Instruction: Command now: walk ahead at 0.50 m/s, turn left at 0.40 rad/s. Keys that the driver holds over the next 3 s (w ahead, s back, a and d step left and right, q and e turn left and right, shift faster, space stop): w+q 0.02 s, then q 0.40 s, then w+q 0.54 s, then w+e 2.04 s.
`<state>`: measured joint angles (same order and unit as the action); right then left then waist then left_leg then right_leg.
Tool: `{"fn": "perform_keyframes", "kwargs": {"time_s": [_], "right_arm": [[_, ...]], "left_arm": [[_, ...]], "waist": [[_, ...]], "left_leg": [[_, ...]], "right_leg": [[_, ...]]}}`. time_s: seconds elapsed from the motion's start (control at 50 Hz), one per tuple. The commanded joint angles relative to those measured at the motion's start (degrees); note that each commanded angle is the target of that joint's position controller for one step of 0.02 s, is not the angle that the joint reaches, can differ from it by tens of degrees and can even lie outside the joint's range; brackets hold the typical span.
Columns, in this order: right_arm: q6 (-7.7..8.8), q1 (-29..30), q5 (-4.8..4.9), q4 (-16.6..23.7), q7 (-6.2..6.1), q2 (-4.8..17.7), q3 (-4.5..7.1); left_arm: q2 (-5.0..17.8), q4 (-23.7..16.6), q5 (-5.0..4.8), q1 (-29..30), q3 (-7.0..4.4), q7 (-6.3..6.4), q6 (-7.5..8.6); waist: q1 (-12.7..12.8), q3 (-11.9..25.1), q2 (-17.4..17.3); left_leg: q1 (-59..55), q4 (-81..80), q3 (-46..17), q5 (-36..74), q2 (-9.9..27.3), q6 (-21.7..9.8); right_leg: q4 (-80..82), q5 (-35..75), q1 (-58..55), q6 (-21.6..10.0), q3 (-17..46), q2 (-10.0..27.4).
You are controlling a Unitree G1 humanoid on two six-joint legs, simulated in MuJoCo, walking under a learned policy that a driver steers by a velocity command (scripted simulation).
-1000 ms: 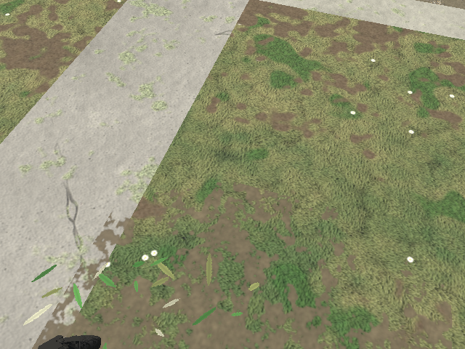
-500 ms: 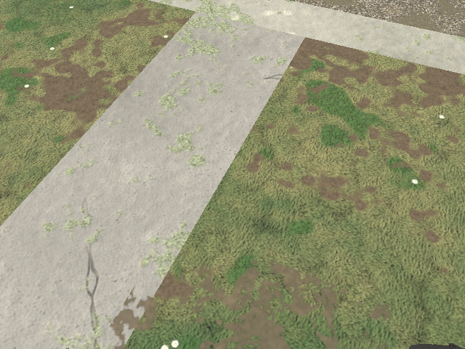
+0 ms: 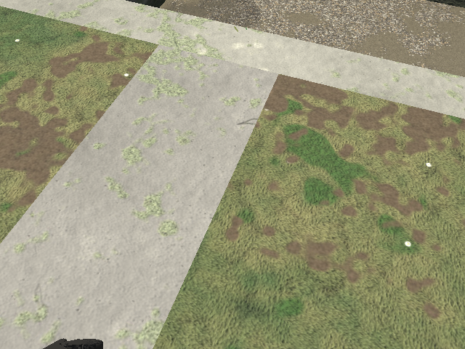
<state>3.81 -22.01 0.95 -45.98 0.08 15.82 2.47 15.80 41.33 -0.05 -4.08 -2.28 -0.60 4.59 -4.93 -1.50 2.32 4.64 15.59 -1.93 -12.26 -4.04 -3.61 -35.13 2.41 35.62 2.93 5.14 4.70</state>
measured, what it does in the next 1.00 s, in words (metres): walks ahead, turning left: right foot, then left foot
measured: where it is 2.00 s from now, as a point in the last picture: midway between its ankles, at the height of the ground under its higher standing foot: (119, 261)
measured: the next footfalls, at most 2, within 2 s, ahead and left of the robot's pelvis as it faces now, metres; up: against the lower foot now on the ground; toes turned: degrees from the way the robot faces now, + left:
right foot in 0.12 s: +0.26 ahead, -0.15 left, +0.00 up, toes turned +7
left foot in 0.58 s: +0.21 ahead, +0.11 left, +0.00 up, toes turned +24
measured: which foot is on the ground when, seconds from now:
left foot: down 0.00-0.12, up 0.14-0.56, down 0.58-1.00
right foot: up 0.00-0.10, down 0.12-0.58, up 0.60-1.00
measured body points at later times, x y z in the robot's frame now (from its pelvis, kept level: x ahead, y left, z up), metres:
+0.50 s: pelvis +0.17 -0.03 -0.01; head +0.20 -0.01 +0.44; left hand +0.21 +0.28 -0.12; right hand +0.40 -0.25 -0.10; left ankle +0.19 +0.11 -0.72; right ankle +0.22 -0.15 -0.75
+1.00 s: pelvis +0.35 +0.06 -0.01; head +0.36 +0.09 +0.44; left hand +0.41 +0.40 -0.09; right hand +0.53 -0.18 -0.11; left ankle +0.17 +0.10 -0.75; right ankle +0.53 +0.02 -0.74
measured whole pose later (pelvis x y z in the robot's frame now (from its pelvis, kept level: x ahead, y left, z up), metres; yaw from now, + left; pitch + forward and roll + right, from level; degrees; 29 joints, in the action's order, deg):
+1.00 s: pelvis +0.35 +0.06 -0.01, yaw +35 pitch +2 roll -1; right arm 1.2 -25.0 1.3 -39.5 -1.7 17.9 4.4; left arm 17.2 43.5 -0.6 0.5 -3.2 -3.0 6.0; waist -4.5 -0.5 1.8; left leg 1.4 22.3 -10.5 -22.8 -2.4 -1.9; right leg -27.9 -3.1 27.6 1.4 2.9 -0.8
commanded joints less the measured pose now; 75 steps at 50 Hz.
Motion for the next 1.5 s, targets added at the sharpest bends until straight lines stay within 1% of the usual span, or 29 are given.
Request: {"fn": "perform_keyframes", "kwargs": {"time_s": [0.02, 0.08, 0.12, 0.14, 0.16, 0.2, 0.26, 0.42, 0.52, 0.56, 0.58, 0.6, 0.62, 0.64, 0.68, 0.84, 0.96, 1.02, 1.04, 1.06, 1.08, 1.1, 1.14, 1.2, 1.28, 1.38, 1.46, 1.48, 1.5], "right_arm": [[-0.09, -1.39, 0.55, 2.59, -0.83, 10.72, 3.01], [-1.42, -0.41, 0.25, 2.94, -1.59, 11.29, 3.61], [-1.78, 1.51, 0.05, 4.89, -1.70, 8.31, 2.76], [-1.60, 0.00, -1.52, 7.17, -1.73, 4.10, 1.41], [-1.31, -10.60, -0.48, 7.25, -1.38, 2.40, 0.59], [-2.68, -2.45, 0.81, 6.95, -1.81, 10.69, 3.04], [-5.78, -0.19, 0.17, 8.18, -2.31, 8.23, 3.36], [-6.66, 6.43, -0.27, 13.01, -0.61, 5.76, 2.62], [-7.05, 9.32, -0.07, 14.61, 0.75, 7.24, 3.27], [-6.53, 5.07, -0.19, 12.25, 0.51, 7.92, 4.01], [-6.18, -0.89, 0.33, 10.32, -0.07, 10.70, 5.33], [-5.67, -4.41, 0.41, 10.85, -0.87, 19.20, 7.25], [-3.52, -5.01, -0.34, 12.22, 0.06, 17.01, 6.08], [-2.03, -2.75, -0.59, 12.34, 0.30, 13.64, 5.00], [-1.21, 1.39, 0.06, 13.12, -0.02, 10.49, 4.00], [-1.36, -0.71, 0.14, 12.07, -2.13, 12.18, 4.39], [-1.81, -1.51, 0.60, 10.09, -1.97, 11.96, 4.68], [-2.09, -1.06, -0.20, 9.28, -1.82, 8.49, 3.46], [-2.07, -0.85, -0.96, 9.92, -1.75, 6.07, 2.39], [-1.30, -7.57, 0.06, 10.96, -1.70, 2.38, 1.29], [-0.54, -6.95, 0.82, 10.49, -1.85, 5.75, 1.61], [-0.11, -1.07, 1.39, 11.03, -1.63, 9.20, 2.45], [1.01, 7.19, -0.56, 12.57, -1.46, 8.63, 2.21], [1.67, 7.34, -1.57, 13.07, -0.80, 5.99, 1.78], [2.35, 14.28, -1.60, 15.03, -0.13, 2.73, 0.06], [3.01, 20.04, -0.24, 16.18, 0.55, 4.88, 0.76], [3.27, 9.46, -0.63, 14.04, -0.39, 9.04, 3.20], [2.94, 0.39, -1.33, 13.11, -0.94, 12.79, 4.16], [2.02, -1.82, -2.17, 11.56, -0.23, 15.96, 4.82]], "left_arm": [[4.23, -5.15, -0.55, 6.86, -0.94, -0.79, 1.67], [6.89, -4.65, 0.11, 4.18, -2.09, -0.91, 2.44], [9.98, -2.44, 1.34, -5.79, -3.38, -0.27, 3.04], [14.29, -2.04, 2.36, -12.91, -4.28, 0.37, 2.67], [14.68, -1.64, 1.56, -13.50, -4.36, 0.09, 1.15], [6.86, -3.20, 0.37, -8.62, -2.49, 0.38, -0.35], [6.23, -2.34, 1.27, -0.89, -2.11, 0.53, -1.21], [9.90, -0.07, 0.37, 1.99, -3.62, 1.69, -2.17], [12.85, 1.91, -1.86, -0.35, -4.67, 0.19, -2.64], [10.51, 2.79, -2.09, -1.13, -4.11, -0.01, -2.91], [6.98, 2.99, -1.10, -1.47, -3.10, -0.25, -2.99], [3.57, -0.93, 0.84, 1.72, -1.98, -0.39, -2.53], [6.59, -2.19, 0.19, 5.97, -2.68, -0.53, -1.23], [8.89, -2.57, -1.42, 5.87, -3.34, -1.15, -0.23], [9.74, -0.52, -0.35, 3.88, -3.75, -1.39, 1.07], [4.99, -0.95, -0.24, 9.49, -2.00, -1.89, 1.18], [7.78, -2.43, -0.79, 9.60, -2.62, -2.19, 2.24], [9.82, 1.17, -0.01, -1.24, -3.90, -2.01, 2.86], [12.14, 2.27, 0.70, -9.84, -4.51, -1.76, 2.96], [18.05, 4.20, 1.08, -17.08, -6.02, -1.68, 2.21], [13.85, 5.18, -1.02, -17.61, -4.94, -2.35, 2.22], [10.71, 4.40, -1.48, -13.42, -3.91, -2.25, 1.99], [7.98, 3.15, -0.37, -9.20, -2.84, -1.85, 1.09], [7.02, 2.86, -0.46, -9.14, -2.32, -0.81, 0.77], [10.45, 3.28, -1.54, -11.14, -3.39, 0.57, 0.19], [10.66, 4.15, -2.17, -16.20, -3.57, 0.98, -1.12], [7.48, 3.11, -1.27, -15.80, -2.72, 0.95, -1.33], [3.15, 1.59, 0.16, -16.41, -1.29, 0.80, -1.10], [1.68, -0.69, -1.91, -22.27, -0.74, 0.94, -0.40]], "waist": [[0.28, -1.35, -6.56], [2.71, 0.19, -8.89], [7.67, 8.45, -7.27], [8.93, 17.90, 3.56], [4.96, 26.31, 17.83], [7.22, 15.25, 5.74], [3.25, 5.99, 5.90], [4.14, 6.84, 4.23], [4.61, 4.23, 3.84], [2.87, 3.89, 1.41], [1.11, 4.97, -5.35], [0.92, 3.53, -22.18], [-1.47, 3.98, -16.89], [0.16, 2.21, -14.14], [2.57, 1.24, -9.37], [1.72, 0.04, -8.91], [2.16, -0.96, -10.43], [6.56, 4.09, -10.86], [10.27, 11.33, -6.76], [8.00, 18.15, 11.91], [8.94, 15.92, 13.05], [8.88, 7.71, 7.33], [7.91, 1.19, 0.88], [5.42, 1.77, 3.84], [6.84, 0.55, 3.03], [8.43, 0.77, 2.95], [1.21, 5.83, 2.10], [-2.00, 14.23, -6.30], [1.37, 17.86, -23.87]], "left_leg": [[3.00, -2.96, -11.43, 7.59, 14.47, -8.36], [-0.19, 5.49, -14.30, 17.66, 14.18, -5.51], [4.46, 19.98, -11.76, 19.85, 8.21, -1.38], [17.30, 37.95, -7.31, -2.07, 2.70, 1.97], [31.10, 52.05, -5.27, -30.75, -0.97, 4.40], [36.58, 58.29, -4.97, -22.12, 4.65, 6.13], [28.78, 53.64, -2.03, -15.12, 8.43, 7.93], [20.64, 33.33, 1.52, -1.64, 9.31, 6.52], [16.26, 22.17, 4.80, -5.26, 8.12, 2.09], [7.31, 15.17, 7.20, -4.39, 5.15, -0.37], [-0.86, 10.77, 1.29, -5.61, 7.30, -3.20], [-9.67, 2.62, -27.21, -13.87, 21.02, -13.03], [-9.51, -3.25, -39.62, -18.39, 24.71, -17.92], [-8.93, -3.73, -35.01, -17.35, 24.11, -16.31], [-6.35, -2.57, -25.86, -9.26, 20.11, -12.04], [1.54, -3.09, -14.48, 4.88, 13.45, -8.73], [2.65, 0.87, -19.74, 4.20, 14.98, -7.05], [1.46, 11.67, -15.43, 17.62, 11.93, -4.32], [7.26, 26.40, -12.10, 14.90, 8.74, -2.10], [27.20, 48.25, -6.09, -6.80, -0.49, 3.30], [37.17, 56.48, -8.98, -20.73, -0.56, 3.59], [40.82, 58.63, -8.15, -16.31, 3.52, 2.78], [38.53, 53.16, -4.75, -9.51, 7.25, 2.33], [32.40, 43.45, -3.34, -6.63, 8.79, 3.52], [26.12, 26.23, -0.45, 1.31, 6.78, 5.79], [17.44, 14.79, -1.78, 11.62, 4.00, 6.33], [-2.17, 9.77, -3.38, 6.77, 7.42, 1.76], [-15.45, 9.99, -14.24, 2.10, 18.68, -1.82], [-23.07, 2.07, -39.85, -14.18, 29.09, -9.41]], "right_leg": [[5.47, 1.84, -4.54, -0.02, -1.17, -2.66], [9.56, -2.38, -10.04, -2.10, -1.15, -4.32], [12.00, 7.32, -27.83, -5.93, -0.51, -0.83], [6.07, 26.83, -46.21, -10.44, 10.51, 12.47], [6.87, 27.20, -57.66, -19.52, 27.72, 23.68], [11.19, 12.86, -45.41, -16.09, 17.38, 17.67], [17.33, 9.51, -24.88, -15.05, 4.73, 11.77], [20.31, 7.95, -24.09, -15.96, -6.72, 12.93], [20.54, -19.81, -25.50, -12.99, -6.06, 14.53], [14.10, -26.81, -21.46, -10.07, -9.25, 11.74], [1.37, -28.39, -15.70, -7.18, -13.68, 7.70], [-20.97, -37.63, 5.85, -1.28, -17.84, -2.67], [-29.91, -39.77, 14.36, -1.80, -4.61, -4.99], [-30.63, -34.57, 16.08, -3.25, -1.78, -2.32], [-25.34, -24.30, 12.93, -3.84, -1.74, 0.03], [0.02, -4.67, -1.00, 0.25, -2.69, -4.63], [6.44, -5.71, -8.84, -1.26, -1.32, -5.14], [9.36, -6.04, -22.41, -5.01, -4.95, -5.52], [8.02, -8.53, -35.48, -8.99, 3.09, 1.75], [12.90, -19.20, -53.46, -19.33, 29.86, 13.68], [20.76, -32.43, -54.01, -21.51, 43.36, 16.10], [21.37, -34.01, -47.70, -19.35, 36.12, 14.55], [22.16, -21.99, -35.40, -17.61, 24.51, 9.62], [23.86, -10.83, -29.62, -17.34, 18.02, 5.46], [24.70, -5.65, -23.10, -16.75, 12.07, 3.38], [21.15, -8.42, -22.92, -13.79, 14.39, 3.85], [6.08, -8.50, -19.08, -9.07, 13.52, -0.52], [-11.62, -20.42, -12.03, -6.72, 7.93, -4.70], [-27.34, -37.33, 3.81, -4.72, 2.25, -8.86]]}}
